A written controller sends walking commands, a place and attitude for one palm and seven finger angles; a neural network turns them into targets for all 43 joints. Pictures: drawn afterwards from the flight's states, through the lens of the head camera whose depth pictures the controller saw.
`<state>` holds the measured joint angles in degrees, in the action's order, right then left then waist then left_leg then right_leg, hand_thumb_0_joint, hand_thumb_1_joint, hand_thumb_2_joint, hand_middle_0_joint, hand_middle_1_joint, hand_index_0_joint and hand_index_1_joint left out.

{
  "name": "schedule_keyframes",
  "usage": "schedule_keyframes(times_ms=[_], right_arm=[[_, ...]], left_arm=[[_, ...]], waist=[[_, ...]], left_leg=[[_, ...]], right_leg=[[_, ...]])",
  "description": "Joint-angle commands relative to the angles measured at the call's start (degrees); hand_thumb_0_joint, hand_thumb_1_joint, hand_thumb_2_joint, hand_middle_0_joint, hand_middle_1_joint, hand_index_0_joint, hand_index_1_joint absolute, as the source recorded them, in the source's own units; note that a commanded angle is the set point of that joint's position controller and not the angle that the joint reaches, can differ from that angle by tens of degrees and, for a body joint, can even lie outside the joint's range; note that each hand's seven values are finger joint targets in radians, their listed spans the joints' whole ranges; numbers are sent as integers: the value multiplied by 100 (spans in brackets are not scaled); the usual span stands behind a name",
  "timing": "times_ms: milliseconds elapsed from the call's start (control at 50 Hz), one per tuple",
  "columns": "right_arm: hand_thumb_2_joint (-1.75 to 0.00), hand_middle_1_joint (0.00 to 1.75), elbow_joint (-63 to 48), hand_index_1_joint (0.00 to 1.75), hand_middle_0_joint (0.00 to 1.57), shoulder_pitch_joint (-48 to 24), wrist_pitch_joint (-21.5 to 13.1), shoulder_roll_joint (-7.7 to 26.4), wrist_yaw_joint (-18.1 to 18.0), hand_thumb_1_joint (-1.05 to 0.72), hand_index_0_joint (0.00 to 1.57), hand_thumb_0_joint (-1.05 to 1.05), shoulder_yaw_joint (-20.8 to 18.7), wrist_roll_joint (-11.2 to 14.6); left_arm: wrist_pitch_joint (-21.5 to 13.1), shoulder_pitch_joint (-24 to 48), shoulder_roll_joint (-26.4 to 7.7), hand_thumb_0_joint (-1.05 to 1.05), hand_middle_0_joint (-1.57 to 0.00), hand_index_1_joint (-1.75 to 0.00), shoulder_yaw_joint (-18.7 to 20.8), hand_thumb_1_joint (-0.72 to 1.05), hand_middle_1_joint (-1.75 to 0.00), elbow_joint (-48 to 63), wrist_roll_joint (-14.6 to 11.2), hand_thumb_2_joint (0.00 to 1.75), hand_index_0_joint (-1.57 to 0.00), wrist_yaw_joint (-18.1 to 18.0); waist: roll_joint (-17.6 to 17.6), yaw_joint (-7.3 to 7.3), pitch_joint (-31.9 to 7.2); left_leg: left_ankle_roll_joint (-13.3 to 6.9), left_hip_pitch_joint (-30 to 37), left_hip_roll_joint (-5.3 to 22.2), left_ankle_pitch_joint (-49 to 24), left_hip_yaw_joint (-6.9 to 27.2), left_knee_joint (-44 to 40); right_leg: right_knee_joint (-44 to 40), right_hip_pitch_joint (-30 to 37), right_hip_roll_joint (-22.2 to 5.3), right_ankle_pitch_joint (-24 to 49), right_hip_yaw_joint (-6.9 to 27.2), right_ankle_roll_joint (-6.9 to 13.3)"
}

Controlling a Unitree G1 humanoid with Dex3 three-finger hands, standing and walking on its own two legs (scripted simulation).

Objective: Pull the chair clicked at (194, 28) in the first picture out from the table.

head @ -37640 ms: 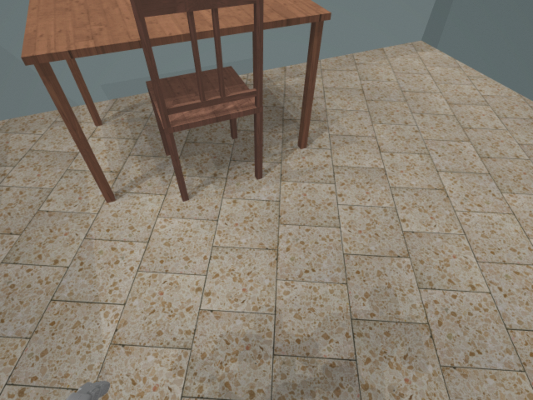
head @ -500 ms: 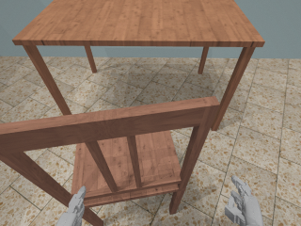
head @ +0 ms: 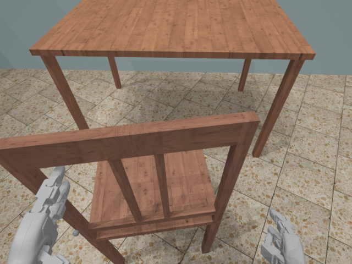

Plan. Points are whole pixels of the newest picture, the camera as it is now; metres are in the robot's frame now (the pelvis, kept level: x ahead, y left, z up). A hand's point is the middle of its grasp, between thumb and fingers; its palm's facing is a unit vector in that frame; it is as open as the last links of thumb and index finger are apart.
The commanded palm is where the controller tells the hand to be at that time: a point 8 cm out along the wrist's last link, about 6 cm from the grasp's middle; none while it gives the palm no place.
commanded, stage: draw the hand back to the body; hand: left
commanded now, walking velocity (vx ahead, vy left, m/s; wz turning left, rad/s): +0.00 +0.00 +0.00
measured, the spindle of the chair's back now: (128, 194) +0.28 +0.15 -0.01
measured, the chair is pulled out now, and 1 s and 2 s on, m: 0.49 0.49 0.49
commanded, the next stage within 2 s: step back with the hand held close in 1.04 s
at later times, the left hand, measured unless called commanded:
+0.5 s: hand (50, 221) +0.17 +0.23 +0.12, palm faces +0.18 -0.87 -0.45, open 11.0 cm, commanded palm +0.15 +0.29 +0.21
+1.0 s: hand (43, 214) +0.18 +0.24 +0.13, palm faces +0.25 -0.81 -0.52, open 6.6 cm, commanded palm +0.17 +0.29 +0.23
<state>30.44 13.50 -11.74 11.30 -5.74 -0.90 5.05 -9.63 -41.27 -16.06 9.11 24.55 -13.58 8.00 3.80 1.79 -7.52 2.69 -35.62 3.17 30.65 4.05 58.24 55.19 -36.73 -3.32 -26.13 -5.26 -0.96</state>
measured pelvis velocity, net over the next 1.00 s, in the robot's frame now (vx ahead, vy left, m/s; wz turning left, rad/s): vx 0.03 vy -0.01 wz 0.01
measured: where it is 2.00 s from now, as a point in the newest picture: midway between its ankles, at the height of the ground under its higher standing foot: outside the picture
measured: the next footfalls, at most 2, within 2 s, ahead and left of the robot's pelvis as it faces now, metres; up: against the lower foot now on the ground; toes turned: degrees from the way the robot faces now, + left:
none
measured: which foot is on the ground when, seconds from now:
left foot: down 0.00-1.00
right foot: down 0.00-1.00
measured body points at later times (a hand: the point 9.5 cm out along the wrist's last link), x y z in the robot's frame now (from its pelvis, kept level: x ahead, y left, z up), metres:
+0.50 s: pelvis +0.02 +0.00 +0.05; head +0.02 -0.02 +0.50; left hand +0.15 +0.27 +0.15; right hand +0.22 -0.20 -0.03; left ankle -0.01 +0.15 -0.68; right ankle +0.02 -0.13 -0.68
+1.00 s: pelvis +0.03 -0.01 +0.05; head +0.04 -0.04 +0.50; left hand +0.16 +0.28 +0.16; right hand +0.24 -0.22 -0.04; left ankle -0.01 +0.14 -0.68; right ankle +0.02 -0.13 -0.68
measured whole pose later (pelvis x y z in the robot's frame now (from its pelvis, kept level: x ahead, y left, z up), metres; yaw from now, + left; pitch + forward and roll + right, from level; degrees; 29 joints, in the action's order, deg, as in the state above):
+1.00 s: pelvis +0.03 -0.01 +0.05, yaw +1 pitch -4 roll -1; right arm 40.6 8.7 -13.9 14.6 -6.3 2.5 1.9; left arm 9.7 -35.4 -24.7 9.3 23.0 -3.3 -6.1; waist 5.6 6.1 4.2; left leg 3.3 -5.6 3.7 20.2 2.9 29.5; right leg 29.7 -7.9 -2.3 -17.8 -6.0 -0.4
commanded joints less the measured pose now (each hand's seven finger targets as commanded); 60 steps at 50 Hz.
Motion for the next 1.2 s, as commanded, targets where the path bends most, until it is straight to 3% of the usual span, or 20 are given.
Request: schedule_keyframes(times_ms=[0,20,80,140,260,420,440,520,640,660,720,740,820,1020,1040,1120,1140,1160,1180], right_arm=[[-90,30,-1083,30,20,-598,33,525,-204,-90,20,0,-129,-167],[-90,30,-1054,30,20,-672,96,538,-214,-90,20,0,-99,-185],[-90,30,-928,30,20,-730,264,602,-263,-90,20,0,-58,-221],[-90,30,-870,30,20,-842,251,640,-297,-90,20,0,9,-249],[-90,30,-693,30,20,-910,74,626,-245,-90,20,0,141,-287],[-90,30,-370,30,20,-1028,-169,695,-214,-90,20,0,166,-340],[-90,30,-313,30,20,-1102,-201,700,-198,-90,20,0,189,-332],[-90,30,-197,30,20,-1099,-288,734,-186,-90,20,0,184,-331],[-90,30,-36,30,20,-1179,-427,782,-167,-90,20,0,201,-290],[-90,30,-35,30,20,-1101,-451,761,-168,-90,20,0,207,-292],[-90,30,7,30,20,-1139,-479,799,-143,-90,20,0,176,-319],[-90,30,35,30,20,-1221,-510,807,-124,-90,20,0,187,-307],[-90,30,82,30,20,-1124,-541,834,-123,-90,20,0,145,-332],[-90,30,112,30,20,-1126,-525,844,-98,-90,20,0,142,-337],[-90,30,134,30,20,-1218,-536,837,-86,-90,20,0,154,-326],[-90,30,107,30,20,-1147,-525,838,-91,-90,20,0,155,-348],[-90,30,92,30,20,-1230,-573,859,-59,-90,20,0,196,-345],[-90,30,-336,30,20,-777,-235,971,-128,-90,20,0,-9,-79],[-90,30,-304,30,20,-810,-90,835,-124,-90,20,0,1,-100]], left_arm=[[442,-224,-739,0,-4,-6,306,-26,-6,1545,857,34,-4,-1242],[530,-133,-563,0,-4,-7,161,-22,-7,1467,937,36,-4,-1352],[685,106,-867,0,-6,-9,413,-12,-9,1229,1048,41,-6,-1587],[629,490,-1383,0,-7,-11,888,-1,-11,1515,1109,46,-7,-1749],[519,1033,-1514,0,-10,-16,1095,21,-16,1910,1113,57,-10,-1862],[513,1587,-1945,0,-15,-22,1618,50,-22,2261,1069,71,-15,-1978],[552,1684,-2028,0,-15,-22,1686,54,-22,2285,1069,73,-15,-1984],[556,1943,-2182,0,-17,-26,1860,68,-26,2489,1077,80,-17,-2040],[630,2298,-2579,0,-20,-30,2164,90,-30,2820,1082,90,-20,-2105],[625,2252,-2464,0,-20,-30,2078,90,-30,2818,1103,90,-20,-2105],[644,2242,-2380,0,-20,-30,2024,90,-30,2680,1083,90,-20,-2077],[683,2220,-2336,0,-20,-30,1983,90,-30,2591,1090,90,-20,-2047],[621,2239,-2385,0,-20,-30,2019,90,-30,2644,1105,90,-20,-2050],[645,2340,-2335,0,-20,-30,1959,90,-30,2589,1121,90,-20,-2020],[697,2304,-2335,0,-20,-30,1959,90,-30,2474,1124,90,-20,-2005],[635,2384,-2337,0,-20,-30,1970,90,-30,2552,1124,90,-20,-2009],[650,2531,-2270,0,-20,-30,1798,90,-30,2766,1123,90,-20,-1971],[359,3402,-3487,0,-20,-30,2616,90,-30,2638,851,90,-20,-1811],[373,3253,-3000,0,-20,-30,2324,90,-30,2328,883,90,-20,-1717]], waist=[[-190,83,-118],[-36,60,160],[-302,86,465],[-114,169,456],[609,172,397],[423,223,161],[669,229,229],[569,235,106],[996,266,-29],[993,268,-32],[611,251,-46],[739,248,55],[550,267,-222],[594,265,-139],[737,264,-30],[458,276,-86],[723,256,-96],[-20,156,853],[-400,82,649]], left_leg=[[-248,655,-161,-1367,-145,-1476],[-263,739,-143,-1297,-171,-1568],[-301,1030,-116,-1262,-118,-1834],[-294,1340,-129,-1329,-110,-2160],[-251,1966,-164,-1688,-113,-2645],[-264,2569,-126,-2360,-152,-3016],[-241,2554,-165,-2379,-156,-3042],[-261,2796,-132,-2581,-173,-3150],[-252,2933,-166,-2765,-210,-3189],[-260,2973,-150,-2822,-208,-3203],[-291,3038,-120,-2937,-235,-3184],[-275,2997,-150,-2879,-245,-3176],[-328,3169,-128,-3132,-263,-3148],[-332,3191,-117,-3234,-283,-3172],[-311,3120,-141,-3093,-304,-3176],[-337,3158,-103,-3153,-258,-3194],[-319,3136,-137,-3020,-277,-3201],[-384,2825,143,-3088,-103,-3044],[-341,2805,134,-2945,-111,-3023]], right_leg=[[-1624,1263,-53,938,225,253],[-1737,1224,-49,826,192,253],[-2064,1363,-4,722,158,259],[-2272,1759,8,832,190,307],[-2534,2283,16,1233,194,338],[-2785,2903,26,2005,230,323],[-2826,2964,50,2045,309,355],[-2881,3091,19,2216,266,319],[-2904,3245,19,2394,309,331],[-2885,3235,-17,2424,236,316],[-2890,3232,-21,2581,178,268],[-2928,3201,14,2551,257,296],[-2860,3319,-46,2873,198,252],[-2849,3314,-77,3000,176,238],[-2906,3272,-50,2875,231,259],[-2865,3297,-73,2873,155,243],[-2895,3279,-67,2763,194,246],[-3169,2524,-393,3616,843,230],[-3131,2789,-553,3939,754,254]])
